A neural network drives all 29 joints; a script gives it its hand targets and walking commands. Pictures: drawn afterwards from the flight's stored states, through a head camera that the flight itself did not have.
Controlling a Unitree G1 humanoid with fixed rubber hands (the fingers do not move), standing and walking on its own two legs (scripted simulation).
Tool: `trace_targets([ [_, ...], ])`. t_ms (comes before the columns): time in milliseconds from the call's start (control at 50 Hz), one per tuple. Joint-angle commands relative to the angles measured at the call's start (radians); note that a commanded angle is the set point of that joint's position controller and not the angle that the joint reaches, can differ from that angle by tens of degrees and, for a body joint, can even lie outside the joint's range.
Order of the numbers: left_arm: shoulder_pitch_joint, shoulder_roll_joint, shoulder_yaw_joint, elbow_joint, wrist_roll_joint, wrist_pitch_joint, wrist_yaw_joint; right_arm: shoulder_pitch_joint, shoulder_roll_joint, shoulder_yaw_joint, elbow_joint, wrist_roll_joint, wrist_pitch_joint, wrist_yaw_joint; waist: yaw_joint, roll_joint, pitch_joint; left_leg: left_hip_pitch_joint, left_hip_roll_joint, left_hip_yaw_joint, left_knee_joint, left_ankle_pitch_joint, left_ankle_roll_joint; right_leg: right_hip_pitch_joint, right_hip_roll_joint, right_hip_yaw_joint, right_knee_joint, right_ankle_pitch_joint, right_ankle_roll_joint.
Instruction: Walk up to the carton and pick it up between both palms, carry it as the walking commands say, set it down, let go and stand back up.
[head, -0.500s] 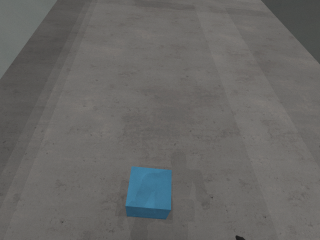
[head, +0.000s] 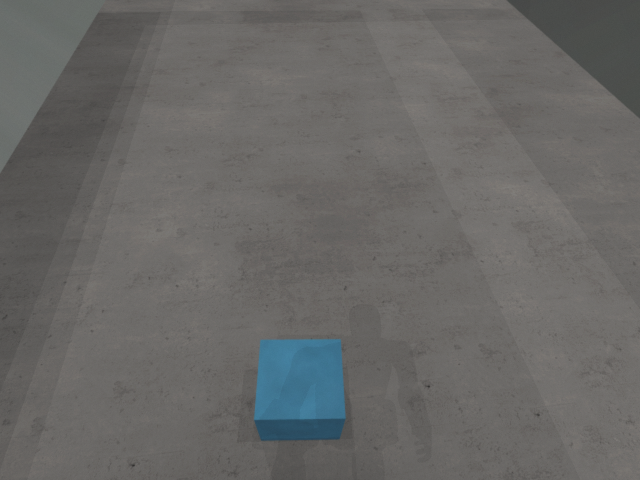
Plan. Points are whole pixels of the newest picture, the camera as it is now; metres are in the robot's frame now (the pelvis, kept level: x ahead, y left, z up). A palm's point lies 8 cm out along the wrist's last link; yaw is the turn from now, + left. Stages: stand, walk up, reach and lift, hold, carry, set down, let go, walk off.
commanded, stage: walk up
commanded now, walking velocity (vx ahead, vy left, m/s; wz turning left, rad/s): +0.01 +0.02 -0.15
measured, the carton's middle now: (300, 390) +0.44 +0.02 -0.67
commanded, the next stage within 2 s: stand in 0.26 s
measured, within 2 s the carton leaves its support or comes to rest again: neither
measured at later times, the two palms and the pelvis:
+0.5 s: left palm out of the picture +0.05 +0.23 -0.14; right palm out of the picture +0.00 -0.24 -0.14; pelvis +0.00 +0.00 -0.01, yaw +0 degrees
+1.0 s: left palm (145, 477) +0.16 +0.23 -0.16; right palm (469, 472) +0.15 -0.22 -0.16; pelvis -0.03 +0.00 -0.05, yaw +2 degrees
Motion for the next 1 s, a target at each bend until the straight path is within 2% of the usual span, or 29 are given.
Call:
trace_targets([
  [0,0.037,0.099,0.017,-0.029,0.0,-0.005,0.003,0.062,-0.077,-0.01,-0.018,-0.003,-0.005,-0.002,0.002,-0.017,0.0,-0.007,0.1,-0.079,-0.068,0.099,0.009,-0.037,-0.115,0.089,-0.072,0.149,-0.044],
  [140,0.033,0.096,0.019,-0.041,0.0,-0.004,0.002,0.078,-0.085,-0.011,-0.018,-0.004,-0.007,-0.002,0.001,0.004,0.003,-0.008,0.118,-0.085,-0.082,0.088,0.016,-0.053,-0.095,0.069,-0.051,0.136,-0.039],
  [440,0.062,0.086,0.011,-0.033,-0.007,-0.014,0.007,0.089,-0.072,-0.006,-0.025,-0.002,-0.004,0.0,-0.003,-0.007,-0.001,0.018,0.114,-0.074,-0.075,0.092,0.01,-0.064,-0.097,0.087,-0.068,0.172,-0.038],
  [460,-0.289,0.168,0.004,-0.384,-0.088,0.047,-0.031,-0.262,-0.153,0.025,-0.376,0.114,0.038,-0.006,-0.035,-0.009,-0.156,-0.327,-0.001,-0.079,0.106,-0.213,0.045,-0.184,-0.031,0.01,0.064,-0.203,-0.006],
  [480,-0.479,0.194,-0.016,-0.543,-0.062,0.119,-0.034,-0.599,-0.14,0.081,-0.683,0.127,0.112,-0.007,0.011,-0.038,-0.141,-0.31,0.007,-0.091,0.146,-0.236,0.045,-0.218,-0.059,0.021,0.092,-0.235,-0.028],
  [500,-0.407,0.192,-0.014,-0.547,-0.05,0.208,-0.037,-0.534,-0.165,0.058,-0.674,0.116,0.197,0.0,0.087,-0.021,-0.156,-0.329,0.02,-0.088,0.143,-0.247,0.032,-0.239,-0.049,-0.034,0.107,-0.274,-0.031],
  [540,-0.312,0.185,-0.028,-0.491,-0.075,0.395,-0.047,-0.34,-0.153,0.008,-0.576,0.119,0.397,0.004,0.048,-0.008,-0.081,-0.267,0.016,-0.072,0.127,-0.278,0.039,-0.272,-0.03,-0.078,0.116,-0.277,-0.035],
  [580,-0.193,0.166,-0.069,-0.43,-0.067,0.562,-0.049,-0.181,-0.134,-0.008,-0.51,0.083,0.573,0.008,0.014,0.022,-0.015,-0.314,0.017,-0.092,0.131,-0.214,0.031,-0.235,0.009,-0.061,0.134,-0.154,-0.026],
  [620,-0.117,0.166,-0.077,-0.439,-0.063,0.652,-0.047,-0.072,-0.088,0.003,-0.473,0.084,0.663,0.019,-0.015,-0.001,-0.104,-0.303,-0.013,-0.127,0.14,0.008,0.028,-0.197,0.037,-0.033,0.148,0.054,-0.026],
  [640,-0.094,0.155,-0.068,-0.476,-0.056,0.665,-0.053,-0.031,-0.062,-0.003,-0.483,0.082,0.68,0.016,-0.018,-0.011,-0.166,-0.259,-0.022,-0.14,0.157,0.139,0.03,-0.165,0.034,-0.015,0.15,0.186,-0.028],
  [660,-0.086,0.141,-0.057,-0.509,-0.049,0.658,-0.06,-0.025,-0.05,-0.017,-0.506,0.068,0.678,0.015,-0.021,-0.01,-0.206,-0.227,-0.028,-0.147,0.169,0.231,0.032,-0.146,0.026,0.003,0.147,0.282,-0.029],
  [700,-0.102,0.109,-0.046,-0.577,-0.026,0.624,-0.072,-0.059,-0.038,-0.047,-0.567,0.028,0.643,0.026,-0.02,0.016,-0.237,-0.187,-0.031,-0.152,0.186,0.312,0.029,-0.149,0.013,0.022,0.147,0.36,-0.031],
  [760,-0.205,0.12,0.006,-0.671,0.013,0.555,-0.087,-0.17,-0.036,-0.071,-0.677,-0.009,0.565,0.038,-0.013,0.032,-0.221,-0.278,-0.028,-0.15,0.245,0.312,0.022,-0.213,0.004,0.041,0.208,0.364,-0.018],
  [840,-0.222,0.119,0.052,-0.744,0.033,0.465,-0.097,-0.211,-0.046,-0.111,-0.76,-0.02,0.466,0.045,-0.001,0.028,-0.354,-0.359,-0.016,-0.156,0.382,0.413,0.005,-0.333,0.005,0.039,0.344,0.39,-0.005],
  [920,-0.195,0.095,0.048,-0.726,0.021,0.42,-0.086,-0.219,-0.051,-0.113,-0.765,-0.01,0.414,0.048,-0.014,0.026,-0.461,-0.387,-0.026,-0.159,0.44,0.391,-0.016,-0.392,0.032,-0.003,0.423,0.329,0.005],
  [980,-0.252,0.083,0.047,-0.732,0.01,0.431,-0.076,-0.277,-0.053,-0.104,-0.771,0.007,0.419,0.054,-0.024,0.022,-0.477,-0.423,-0.03,-0.165,0.446,0.264,-0.017,-0.423,0.034,-0.023,0.445,0.225,0.01],
])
